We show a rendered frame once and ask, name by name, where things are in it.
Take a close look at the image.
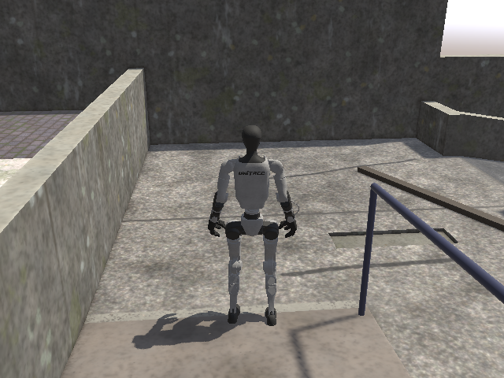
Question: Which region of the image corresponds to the robot right thigh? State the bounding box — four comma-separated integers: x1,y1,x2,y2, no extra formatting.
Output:
263,220,279,275

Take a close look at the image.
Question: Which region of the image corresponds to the robot left upper arm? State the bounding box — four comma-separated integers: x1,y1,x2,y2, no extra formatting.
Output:
216,159,235,203

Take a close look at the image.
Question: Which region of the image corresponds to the robot right forearm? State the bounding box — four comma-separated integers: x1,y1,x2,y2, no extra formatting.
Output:
280,191,295,223

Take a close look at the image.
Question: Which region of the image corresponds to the humanoid robot head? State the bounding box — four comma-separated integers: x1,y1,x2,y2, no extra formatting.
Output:
239,125,265,163

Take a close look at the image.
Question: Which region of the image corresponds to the robot right hand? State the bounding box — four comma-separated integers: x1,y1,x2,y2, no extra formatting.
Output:
279,220,297,238

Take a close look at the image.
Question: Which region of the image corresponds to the robot right upper arm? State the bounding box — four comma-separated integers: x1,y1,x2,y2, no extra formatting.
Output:
269,159,288,202

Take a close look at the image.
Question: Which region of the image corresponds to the robot left forearm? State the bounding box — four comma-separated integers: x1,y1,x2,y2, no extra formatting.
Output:
209,192,224,223

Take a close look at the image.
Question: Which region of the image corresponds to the robot left hand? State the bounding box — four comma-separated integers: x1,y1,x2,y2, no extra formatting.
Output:
208,220,226,237

